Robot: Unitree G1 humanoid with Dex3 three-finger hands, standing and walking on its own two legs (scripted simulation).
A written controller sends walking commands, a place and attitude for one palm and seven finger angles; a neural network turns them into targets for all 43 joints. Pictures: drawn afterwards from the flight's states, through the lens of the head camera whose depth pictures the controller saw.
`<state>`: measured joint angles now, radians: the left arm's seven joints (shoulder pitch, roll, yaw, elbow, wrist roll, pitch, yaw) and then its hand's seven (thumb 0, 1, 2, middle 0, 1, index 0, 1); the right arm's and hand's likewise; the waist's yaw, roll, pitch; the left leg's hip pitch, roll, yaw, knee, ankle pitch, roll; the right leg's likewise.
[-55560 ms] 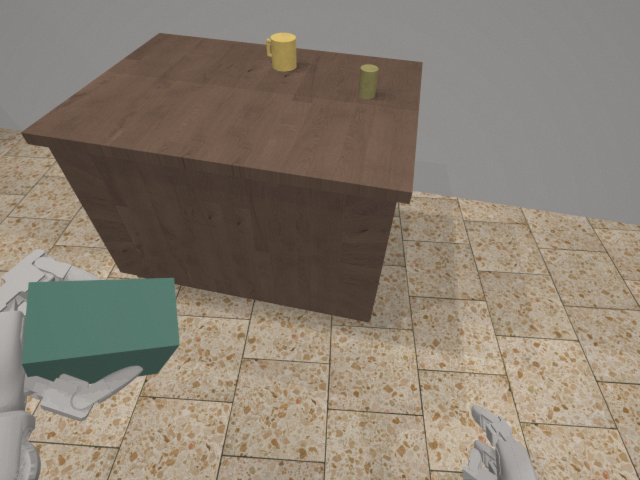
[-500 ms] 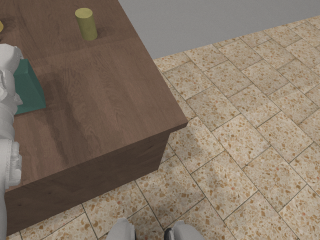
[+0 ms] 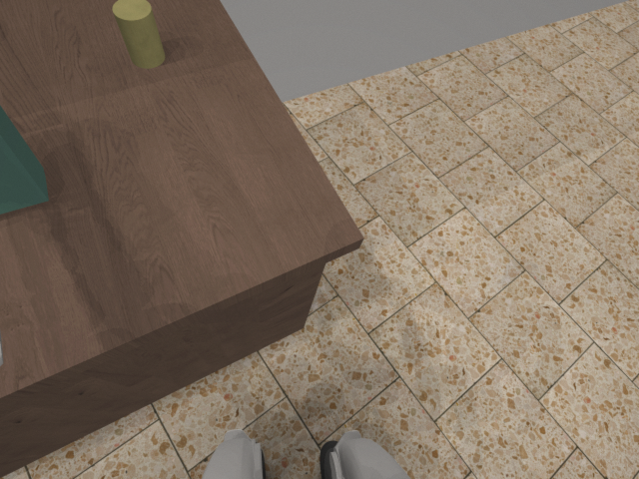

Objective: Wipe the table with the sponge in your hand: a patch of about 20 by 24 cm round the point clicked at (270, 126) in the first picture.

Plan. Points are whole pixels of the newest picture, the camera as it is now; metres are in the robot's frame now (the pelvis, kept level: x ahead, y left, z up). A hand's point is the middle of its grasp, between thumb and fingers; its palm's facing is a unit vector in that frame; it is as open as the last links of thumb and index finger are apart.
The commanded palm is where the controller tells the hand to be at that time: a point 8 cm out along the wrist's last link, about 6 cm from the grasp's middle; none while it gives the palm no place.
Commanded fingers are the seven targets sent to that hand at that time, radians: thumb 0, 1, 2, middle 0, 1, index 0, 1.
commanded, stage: slide back across to the first lane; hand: left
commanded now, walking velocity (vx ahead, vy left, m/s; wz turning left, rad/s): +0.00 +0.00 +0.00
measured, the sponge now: out of the picture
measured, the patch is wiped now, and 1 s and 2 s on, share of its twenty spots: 0.85 0.85 0.90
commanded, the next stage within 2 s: wipe back along the first lane in 0.38 s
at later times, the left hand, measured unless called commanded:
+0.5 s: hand out of the picture +0.48 +0.41 +0.06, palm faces -0.15 -0.03 -0.99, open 10.4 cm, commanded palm +0.47 +0.40 +0.09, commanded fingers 0.00 0.10 1.30 -1.20 -1.60 -1.20 -1.60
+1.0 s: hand out of the picture +0.45 +0.41 +0.06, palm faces -0.12 -0.01 -0.99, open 10.5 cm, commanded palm +0.42 +0.39 +0.08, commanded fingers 0.00 0.10 1.30 -1.20 -1.60 -1.20 -1.60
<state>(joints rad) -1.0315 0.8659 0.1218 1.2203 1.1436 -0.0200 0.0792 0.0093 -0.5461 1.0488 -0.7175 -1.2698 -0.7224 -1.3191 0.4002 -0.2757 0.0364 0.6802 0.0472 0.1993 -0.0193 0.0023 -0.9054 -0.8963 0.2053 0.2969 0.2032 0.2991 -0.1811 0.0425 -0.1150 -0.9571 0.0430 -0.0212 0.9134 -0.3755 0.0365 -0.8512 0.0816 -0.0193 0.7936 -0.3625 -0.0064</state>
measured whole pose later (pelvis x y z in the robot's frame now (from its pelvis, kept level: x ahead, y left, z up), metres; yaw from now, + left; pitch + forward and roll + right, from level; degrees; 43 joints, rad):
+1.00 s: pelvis +0.03 +0.00 +0.01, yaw +1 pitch +21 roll -4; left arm -0.71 0.82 0.19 1.08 1.07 -0.12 0.18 0.00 -0.51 1.05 -0.66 -1.32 -0.67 -1.37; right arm 0.35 -0.29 -0.01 0.69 0.06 0.21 0.02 0.00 -0.91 -0.90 0.20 0.30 0.20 0.30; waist -0.08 0.04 -0.14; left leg -0.81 0.03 -0.01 0.86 -0.41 0.04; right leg -0.71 0.07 0.00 0.74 -0.39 0.00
